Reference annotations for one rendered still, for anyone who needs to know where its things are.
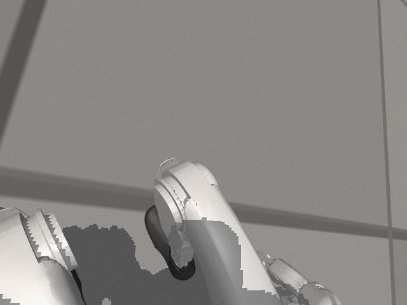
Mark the right robot hand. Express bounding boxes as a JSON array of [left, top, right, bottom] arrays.
[[257, 250, 310, 305]]

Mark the right robot foot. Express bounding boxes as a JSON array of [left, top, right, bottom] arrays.
[[144, 205, 195, 281]]

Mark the left robot foot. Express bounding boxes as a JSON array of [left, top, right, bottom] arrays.
[[71, 269, 86, 305]]

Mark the right robot arm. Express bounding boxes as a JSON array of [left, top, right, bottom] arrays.
[[298, 281, 344, 305]]

